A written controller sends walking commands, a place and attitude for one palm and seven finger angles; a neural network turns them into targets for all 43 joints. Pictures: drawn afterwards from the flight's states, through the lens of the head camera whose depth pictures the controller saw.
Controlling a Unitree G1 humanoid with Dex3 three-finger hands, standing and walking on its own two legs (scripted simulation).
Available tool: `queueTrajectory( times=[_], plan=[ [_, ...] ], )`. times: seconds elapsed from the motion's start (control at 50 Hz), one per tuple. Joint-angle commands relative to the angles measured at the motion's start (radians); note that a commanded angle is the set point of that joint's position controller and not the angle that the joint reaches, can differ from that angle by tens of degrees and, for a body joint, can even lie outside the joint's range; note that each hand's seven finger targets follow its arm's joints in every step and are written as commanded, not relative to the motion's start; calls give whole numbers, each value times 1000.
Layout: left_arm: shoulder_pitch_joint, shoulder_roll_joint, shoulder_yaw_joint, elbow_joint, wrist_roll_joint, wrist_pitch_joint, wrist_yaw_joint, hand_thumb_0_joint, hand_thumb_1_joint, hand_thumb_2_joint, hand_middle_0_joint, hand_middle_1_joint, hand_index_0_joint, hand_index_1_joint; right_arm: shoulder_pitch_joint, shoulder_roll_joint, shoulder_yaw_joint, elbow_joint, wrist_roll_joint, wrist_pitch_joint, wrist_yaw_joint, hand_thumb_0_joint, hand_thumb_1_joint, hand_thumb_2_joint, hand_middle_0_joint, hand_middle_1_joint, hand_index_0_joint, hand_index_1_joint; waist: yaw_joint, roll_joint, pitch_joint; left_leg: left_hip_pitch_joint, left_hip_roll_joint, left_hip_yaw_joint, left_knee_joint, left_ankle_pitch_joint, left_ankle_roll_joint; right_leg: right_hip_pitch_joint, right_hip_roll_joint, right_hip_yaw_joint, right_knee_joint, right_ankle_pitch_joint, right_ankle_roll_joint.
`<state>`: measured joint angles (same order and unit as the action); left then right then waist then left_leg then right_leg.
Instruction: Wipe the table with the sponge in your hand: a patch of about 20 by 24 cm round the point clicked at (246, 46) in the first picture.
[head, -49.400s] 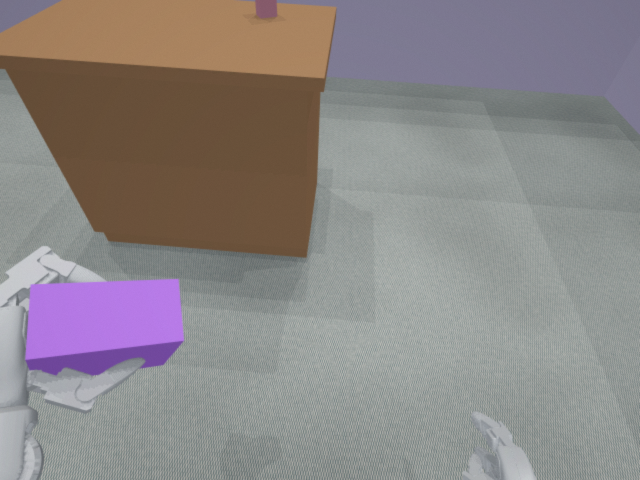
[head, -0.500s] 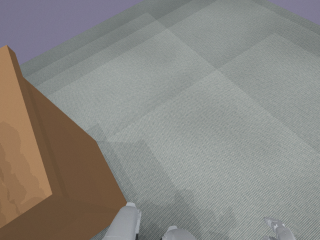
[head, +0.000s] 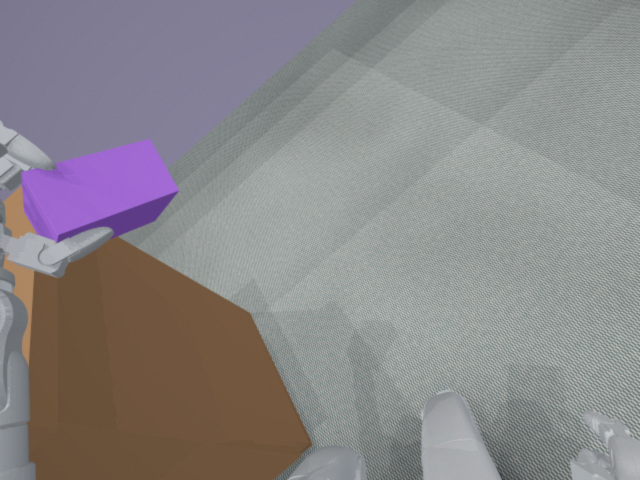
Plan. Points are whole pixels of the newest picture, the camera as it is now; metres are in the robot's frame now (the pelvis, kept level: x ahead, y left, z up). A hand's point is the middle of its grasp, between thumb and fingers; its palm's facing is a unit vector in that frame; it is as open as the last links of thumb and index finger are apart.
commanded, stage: bring the hand home and regain balance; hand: left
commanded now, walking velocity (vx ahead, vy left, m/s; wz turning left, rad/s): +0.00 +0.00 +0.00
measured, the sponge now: (118, 195) +0.39 +0.11 +0.24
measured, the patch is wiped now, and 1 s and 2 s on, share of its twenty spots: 0.85 0.85 0.85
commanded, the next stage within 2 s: come to a stop and stand still in 1.82 s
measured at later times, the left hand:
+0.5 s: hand out of the picture +0.11 +0.03 +0.29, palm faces +0.45 -0.83 -0.33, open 9.5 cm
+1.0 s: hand out of the picture +0.05 -0.02 +0.29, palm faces +0.44 -0.75 -0.49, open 9.4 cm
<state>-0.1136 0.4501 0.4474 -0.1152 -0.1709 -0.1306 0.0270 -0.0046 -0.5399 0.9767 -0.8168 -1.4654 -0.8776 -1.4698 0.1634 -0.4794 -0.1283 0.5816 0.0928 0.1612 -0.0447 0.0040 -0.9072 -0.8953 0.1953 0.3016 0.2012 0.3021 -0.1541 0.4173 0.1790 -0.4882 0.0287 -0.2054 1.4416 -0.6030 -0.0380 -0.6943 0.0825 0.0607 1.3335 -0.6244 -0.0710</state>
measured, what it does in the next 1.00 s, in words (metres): steps to the right: left foot, then right foot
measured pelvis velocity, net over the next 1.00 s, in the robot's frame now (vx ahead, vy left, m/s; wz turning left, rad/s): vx -0.13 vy -0.26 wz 0.12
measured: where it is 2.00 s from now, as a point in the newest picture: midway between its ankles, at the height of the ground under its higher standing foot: outside the picture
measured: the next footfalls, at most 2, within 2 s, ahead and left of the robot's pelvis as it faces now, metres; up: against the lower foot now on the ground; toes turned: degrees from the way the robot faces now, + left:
left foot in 0.20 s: +0.09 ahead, +0.04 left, +0.00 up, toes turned +5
right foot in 0.44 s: +0.03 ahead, -0.31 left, +0.00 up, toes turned +9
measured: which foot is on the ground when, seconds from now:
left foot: up 0.00-0.18, down 0.20-0.44, up 0.46-0.60, down 0.62-1.00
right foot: down 0.00-0.18, up 0.20-0.42, down 0.44-1.00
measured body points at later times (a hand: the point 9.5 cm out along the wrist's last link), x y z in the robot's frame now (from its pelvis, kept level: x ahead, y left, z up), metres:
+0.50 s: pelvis -0.07 -0.19 +0.09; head -0.06 -0.21 +0.53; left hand +0.08 +0.07 +0.31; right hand +0.20 -0.39 +0.05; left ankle +0.02 +0.01 -0.61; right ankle +0.00 -0.31 -0.63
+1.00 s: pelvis -0.13 -0.26 +0.11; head -0.13 -0.30 +0.55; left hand +0.02 +0.02 +0.32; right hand +0.01 -0.50 -0.01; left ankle -0.10 -0.10 -0.62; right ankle -0.01 -0.32 -0.62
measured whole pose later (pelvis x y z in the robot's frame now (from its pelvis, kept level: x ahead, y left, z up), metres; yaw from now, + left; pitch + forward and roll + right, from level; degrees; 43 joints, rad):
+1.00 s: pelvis -0.13 -0.26 +0.11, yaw +7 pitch -2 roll +2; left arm 0.53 0.39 0.32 -0.50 -0.03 -0.16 0.15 -0.01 -0.56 1.00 -0.83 -1.49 -0.90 -1.49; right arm 0.30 -0.24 -0.01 0.66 0.02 -0.09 -0.11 0.01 -0.90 -0.90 0.20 0.30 0.21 0.30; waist -0.03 0.04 0.01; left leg -0.27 0.01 -0.02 0.52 -0.31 -0.01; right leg -0.40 0.04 0.01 0.55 -0.23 0.01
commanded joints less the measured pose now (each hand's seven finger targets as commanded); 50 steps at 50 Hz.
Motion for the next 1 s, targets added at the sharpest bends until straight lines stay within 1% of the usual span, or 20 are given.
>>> queueTrajectory(
  times=[0.0,0.04,0.1,0.14,0.16,0.18,0.2,0.22,0.26,0.34,0.36,0.42,0.44,0.48,0.52,0.6,0.66,0.78,0.92,0.98],
  plan=[
    [148,417,391,-218,-75,-41,94,0,100,1300,-1200,-1600,-1200,-1600,-25,48,50,-215,-6,-31,38,0,-900,-900,200,300,200,300,137,-1085,-418,-224,-52,23,-76,139,-15,621,-205,268,-728,958,59],
    [207,382,394,-220,-75,-51,101,0,100,1300,-1200,-1600,-1200,-1600,-16,46,48,-225,-6,-26,38,0,-900,-900,200,300,200,300,134,-1040,-486,-70,-78,102,-237,218,3,638,-165,208,-782,1013,195],
    [271,292,328,-255,-26,-78,104,0,100,1300,-1200,-1600,-1200,-1600,-46,75,41,-206,-10,-48,29,0,-900,-900,200,300,200,300,140,-552,-390,160,-60,216,-496,201,53,507,-216,209,-860,1095,282],
    [294,208,205,-265,-5,-80,98,0,100,1300,-1200,-1600,-1200,-1600,-44,75,29,-154,-26,-113,16,0,-900,-900,200,300,200,300,106,-343,-336,424,17,265,-798,200,127,308,-83,51,-619,1101,439],
    [310,129,125,-253,-12,-58,110,0,100,1300,-1200,-1600,-1200,-1600,-35,66,42,-138,-47,-148,15,0,-900,-900,200,300,200,300,49,54,-345,434,239,12,-1029,275,267,136,9,14,-31,620,430],
    [277,8,-15,-322,9,-48,114,0,100,1300,-1200,-1600,-1200,-1600,-102,83,59,-193,-102,-169,19,0,-900,-900,200,300,200,300,100,319,-382,127,455,-282,-1099,310,360,189,-7,204,678,-5,234],
    [219,28,-59,-439,38,-46,112,0,100,1300,-1200,-1600,-1200,-1600,-132,132,92,-183,-91,-178,10,0,-900,-900,200,300,200,300,180,88,-300,12,409,-223,-1151,131,303,150,-49,207,686,90,97],
    [128,-32,-136,-458,42,-39,101,0,100,1300,-1200,-1600,-1200,-1600,-195,131,96,-143,-51,-191,-2,0,-900,-900,200,300,200,300,177,-144,-224,114,314,-58,-1133,105,233,63,-71,106,382,192,-83],
    [140,-123,-224,-399,66,-24,108,0,100,1300,-1200,-1600,-1200,-1600,35,128,77,-175,-41,-224,-20,0,-900,-900,200,300,200,300,164,-276,-184,83,180,99,-1111,-48,199,89,-95,-62,-21,160,121],
    [217,32,-121,-731,95,-60,132,0,100,1300,-1200,-1600,-1200,-1600,0,142,93,-146,-58,-312,-59,0,-900,-900,200,300,200,300,176,-95,-197,136,90,188,-1098,-101,110,305,-17,-248,-726,105,120],
    [258,80,-69,-782,102,-74,130,0,100,1300,-1200,-1600,-1200,-1600,7,143,89,-143,-65,-321,-61,0,-900,-900,200,300,200,300,170,-79,-219,154,53,229,-1039,-55,85,329,-24,-230,-836,164,106],
    [366,165,44,-847,89,-99,127,0,100,1300,-1200,-1600,-1200,-1600,-23,172,70,-143,-75,-290,-53,0,-900,-900,200,300,200,300,148,-294,-308,254,-25,245,-566,234,38,146,-317,257,-1060,213,-32],
    [400,171,58,-783,86,-88,133,0,100,1300,-1200,-1600,-1200,-1600,-32,181,73,-126,-80,-276,-50,0,-900,-900,200,300,200,300,146,-277,-356,270,-27,231,-498,256,30,148,-365,284,-1078,196,-45],
    [439,158,71,-702,80,-58,132,0,100,1300,-1200,-1600,-1200,-1600,-31,172,56,-141,-56,-254,-44,0,-900,-900,200,300,200,300,160,-539,-325,243,-29,184,-414,248,16,121,-346,358,-1101,49,-54],
    [438,97,47,-568,64,-42,131,0,100,1300,-1200,-1600,-1200,-1600,-47,179,81,-138,-50,-253,-53,0,-900,-900,200,300,200,300,133,-615,-250,281,11,161,-636,267,38,145,-295,195,-1013,174,-15],
    [392,33,-5,-299,80,-44,120,0,100,1300,-1200,-1600,-1200,-1600,-76,126,94,-134,-35,-251,-67,0,-900,-900,200,300,200,300,166,-322,-177,198,142,-52,-1142,153,111,285,-84,38,-794,298,114],
    [426,43,-31,-280,104,-34,106,0,100,1300,-1200,-1600,-1200,-1600,-68,138,99,-135,-35,-268,-72,0,-900,-900,200,300,200,300,164,-364,-225,93,87,59,-1086,138,110,433,-96,-5,-846,361,127],
    [378,138,-12,-618,129,-64,121,0,100,1300,-1200,-1600,-1200,-1600,-67,156,101,-112,-76,-302,-45,0,-900,-900,200,300,200,300,158,-551,-293,205,-33,202,-748,183,73,327,-306,260,-1155,11,45],
    [583,129,69,-627,124,-100,173,0,100,1300,-1200,-1600,-1200,-1600,-33,134,94,-101,-78,-315,-65,0,-900,-900,200,300,200,300,172,-175,-280,33,126,-1,-1225,-125,129,521,-77,-9,-802,235,116],
    [589,58,26,-447,126,-81,160,0,100,1300,-1200,-1600,-1200,-1600,-22,144,80,-94,-62,-308,-66,0,-900,-900,200,300,200,300,168,-280,-215,-68,70,101,-1129,-63,106,569,-73,-30,-811,284,118]
  ],
)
